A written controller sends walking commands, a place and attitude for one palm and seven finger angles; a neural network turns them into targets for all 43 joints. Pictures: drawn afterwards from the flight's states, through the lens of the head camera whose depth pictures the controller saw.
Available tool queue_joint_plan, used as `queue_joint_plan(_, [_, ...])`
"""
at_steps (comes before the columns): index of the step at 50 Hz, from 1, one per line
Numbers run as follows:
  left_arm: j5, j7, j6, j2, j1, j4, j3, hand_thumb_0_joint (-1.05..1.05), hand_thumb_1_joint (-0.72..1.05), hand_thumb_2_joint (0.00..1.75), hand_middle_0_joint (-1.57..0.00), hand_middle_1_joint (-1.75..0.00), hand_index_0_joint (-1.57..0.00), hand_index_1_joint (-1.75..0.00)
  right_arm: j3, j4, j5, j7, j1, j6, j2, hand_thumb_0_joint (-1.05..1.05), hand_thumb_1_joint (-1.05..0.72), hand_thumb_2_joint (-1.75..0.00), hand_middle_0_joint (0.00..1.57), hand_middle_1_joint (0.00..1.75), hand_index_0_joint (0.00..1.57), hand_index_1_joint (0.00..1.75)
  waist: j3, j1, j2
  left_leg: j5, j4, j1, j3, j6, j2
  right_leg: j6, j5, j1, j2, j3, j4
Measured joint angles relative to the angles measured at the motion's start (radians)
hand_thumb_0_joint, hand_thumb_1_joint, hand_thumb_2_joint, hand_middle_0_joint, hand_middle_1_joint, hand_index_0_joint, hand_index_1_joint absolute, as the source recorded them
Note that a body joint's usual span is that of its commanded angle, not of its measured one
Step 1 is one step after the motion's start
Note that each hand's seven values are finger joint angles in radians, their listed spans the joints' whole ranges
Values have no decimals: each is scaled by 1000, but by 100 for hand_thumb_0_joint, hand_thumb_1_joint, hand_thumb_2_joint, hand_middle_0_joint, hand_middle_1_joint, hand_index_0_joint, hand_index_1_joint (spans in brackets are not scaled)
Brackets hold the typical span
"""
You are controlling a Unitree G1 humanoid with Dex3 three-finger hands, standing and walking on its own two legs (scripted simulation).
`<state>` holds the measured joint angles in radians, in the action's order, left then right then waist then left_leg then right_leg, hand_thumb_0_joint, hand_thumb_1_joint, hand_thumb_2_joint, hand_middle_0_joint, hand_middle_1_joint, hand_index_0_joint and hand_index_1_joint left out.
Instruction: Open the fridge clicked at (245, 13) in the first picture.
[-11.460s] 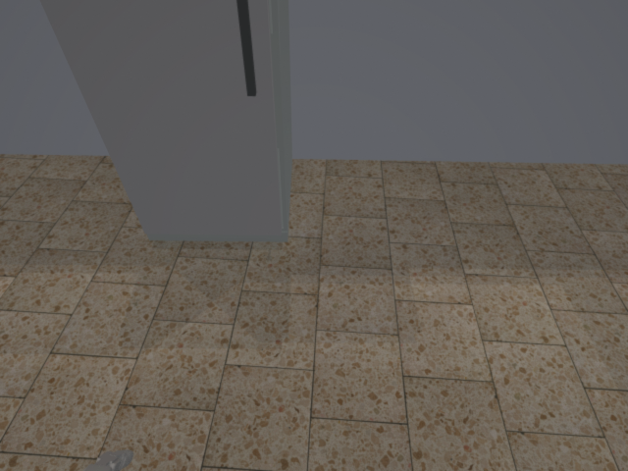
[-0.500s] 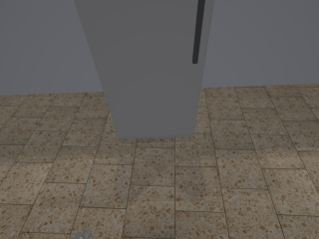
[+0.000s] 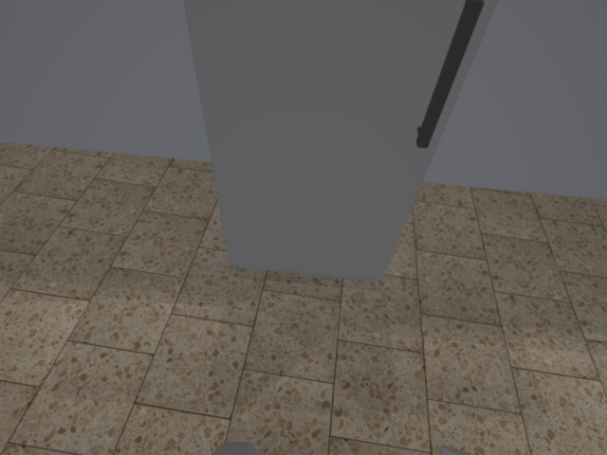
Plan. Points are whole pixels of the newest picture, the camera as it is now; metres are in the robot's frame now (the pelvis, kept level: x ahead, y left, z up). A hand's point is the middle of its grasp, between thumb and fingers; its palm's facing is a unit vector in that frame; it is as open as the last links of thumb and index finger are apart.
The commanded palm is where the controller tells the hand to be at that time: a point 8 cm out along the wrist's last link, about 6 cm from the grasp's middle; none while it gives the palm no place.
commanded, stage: take the last steps up to it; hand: right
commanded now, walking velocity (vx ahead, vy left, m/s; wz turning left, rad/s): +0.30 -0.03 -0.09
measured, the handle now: (442, 78) +0.78 -0.18 +0.12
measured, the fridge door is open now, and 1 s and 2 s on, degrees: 0 0 0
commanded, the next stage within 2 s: come to a stop and stand still in 0.74 s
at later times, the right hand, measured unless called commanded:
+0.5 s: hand out of the picture +0.08 -0.20 -0.18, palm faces +0.14 +0.98 -0.11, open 7.4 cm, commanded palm none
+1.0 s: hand (435, 319) +0.40 -0.21 -0.15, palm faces -0.03 +0.98 -0.20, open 7.4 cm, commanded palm none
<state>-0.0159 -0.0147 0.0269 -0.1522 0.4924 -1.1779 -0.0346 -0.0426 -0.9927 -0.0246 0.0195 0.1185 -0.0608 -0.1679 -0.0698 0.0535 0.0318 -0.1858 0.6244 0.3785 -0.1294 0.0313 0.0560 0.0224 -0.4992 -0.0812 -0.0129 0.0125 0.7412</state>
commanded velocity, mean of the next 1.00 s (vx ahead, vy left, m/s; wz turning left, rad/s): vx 0.14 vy -0.02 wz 0.00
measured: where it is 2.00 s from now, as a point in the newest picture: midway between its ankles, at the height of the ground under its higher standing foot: outside the picture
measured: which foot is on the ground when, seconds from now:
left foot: down 0.00-0.44, up 0.46-0.94, down 0.96-1.00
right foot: up 0.00-0.42, down 0.44-1.00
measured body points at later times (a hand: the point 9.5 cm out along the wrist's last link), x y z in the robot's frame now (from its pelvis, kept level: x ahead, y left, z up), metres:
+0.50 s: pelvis +0.16 -0.05 +0.01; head +0.16 -0.08 +0.46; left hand +0.26 +0.18 -0.12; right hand +0.07 -0.26 -0.16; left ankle +0.08 +0.09 -0.69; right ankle +0.21 -0.14 -0.72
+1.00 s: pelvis +0.29 -0.05 +0.01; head +0.31 -0.03 +0.46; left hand +0.19 +0.14 -0.15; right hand +0.40 -0.26 -0.14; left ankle +0.36 +0.07 -0.72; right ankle +0.21 -0.14 -0.72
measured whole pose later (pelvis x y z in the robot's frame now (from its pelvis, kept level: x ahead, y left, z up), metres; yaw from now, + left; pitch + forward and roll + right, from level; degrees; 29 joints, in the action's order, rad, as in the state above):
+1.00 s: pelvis +0.29 -0.05 +0.01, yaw +0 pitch -2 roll -1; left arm -0.01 -0.03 0.03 -0.08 0.43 -1.18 -0.02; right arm -0.03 -1.04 -0.02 -0.02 0.11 -0.03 -0.14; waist -0.07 0.05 0.01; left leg -0.14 0.55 0.34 -0.11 0.01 0.06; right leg 0.01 -0.42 -0.08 -0.03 0.17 0.54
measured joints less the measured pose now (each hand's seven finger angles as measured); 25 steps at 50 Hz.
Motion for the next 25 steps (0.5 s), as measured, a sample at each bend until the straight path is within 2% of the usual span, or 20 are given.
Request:
queue_joint_plan(2, [3, 6, -11, -2, -20, -1, -6, 1, 90, 89, -20, -30, -20, -30, 3, 0, 6, -6, 6, -11, 10, 1, -91, -90, 20, 30, 20, 30, -4, -7, 4, -50, 2, -37, -18, 14, -4, 13, 9, -131, -6, -8, 270])
queue_joint_plan(3, [2, 9, -16, -5, -35, 3, -11, 1, 90, 89, -20, -30, -20, -30, 4, -4, 7, -10, 17, -10, 15, 1, -91, -90, 20, 30, 20, 30, 0, -13, 2, -60, -17, -60, -21, 15, -7, 15, 39, -190, -13, -2, 354])
queue_joint_plan(6, [-7, 14, -24, -17, -91, 37, -23, 1, 91, 89, -20, -30, -20, -30, -11, -24, 13, -35, 63, -6, 23, 0, -93, -90, 20, 30, 20, 30, 21, -23, 2, -44, -101, -131, -29, 9, -17, 2, 143, -333, -50, 13, 426])
queue_joint_plan(9, [-13, 19, -24, -24, -148, 79, -30, 1, 91, 90, -20, -30, -20, -30, -11, -53, 4, -38, 111, -3, 8, -1, -95, -90, 20, 30, 20, 30, 44, -27, 3, -34, -175, -190, -39, 8, -26, -20, 215, -419, -84, 23, 353])
queue_joint_plan(12, [-13, 27, -23, -25, -202, 113, -33, 1, 91, 90, -20, -30, -19, -29, -5, -82, -1, -33, 161, -1, 6, -1, -94, -90, 20, 30, 20, 30, 62, -36, 1, -37, -221, -235, -43, 1, -31, -38, 269, -449, -105, 38, 239])
queue_joint_plan(15, [-12, 34, -18, -24, -246, 133, -35, 1, 91, 90, -20, -30, -19, -29, -1, -105, -4, -27, 205, -2, 11, 0, -93, -90, 20, 30, 20, 30, 69, -56, -5, -54, -243, -270, -47, -12, -33, -44, 294, -432, -109, 53, 103])
queue_joint_plan(19, [-10, 44, -8, -24, -292, 149, -31, 1, 92, 90, -20, -30, -19, -30, 1, -127, -8, -23, 256, 0, 19, 0, -92, -90, 20, 30, 20, 30, 66, -92, -21, -103, -226, -300, -52, -41, -23, -35, 275, -367, -94, 74, -46])
queue_joint_plan(21, [-10, 45, 4, -24, -305, 158, -27, 1, 92, 90, -20, -30, -19, -30, 0, -138, -8, -22, 281, 8, 22, 1, -91, -90, 20, 30, 20, 30, 63, -103, -32, -148, -182, -303, -51, -61, -10, -30, 274, -305, -79, 90, -131])
queue_joint_plan(22, [-11, 43, 15, -21, -311, 162, -25, 1, 91, 90, -20, -30, -19, -30, -1, -144, -6, -21, 292, 13, 21, 1, -91, -90, 20, 30, 20, 30, 59, -103, -44, -184, -133, -292, -46, -66, 7, -12, 294, -281, -64, 100, -161])
queue_joint_plan(23, [-15, 40, 26, -15, -319, 165, -24, 1, 91, 90, -20, -30, -19, -30, -2, -151, -3, -20, 293, 23, 19, 1, -91, -90, 20, 30, 20, 30, 49, -103, -61, -220, -40, -261, -29, -54, 27, 10, 287, -279, -49, 112, -141])
queue_joint_plan(25, [-16, 30, 41, -6, -323, 173, -15, 1, 91, 90, -20, -30, -20, -30, 1, -159, -2, -20, 287, 42, 22, 1, -91, -90, 20, 30, 20, 30, 32, -104, -69, -298, 212, -160, 24, -32, 25, 38, 246, -257, -40, 136, -121])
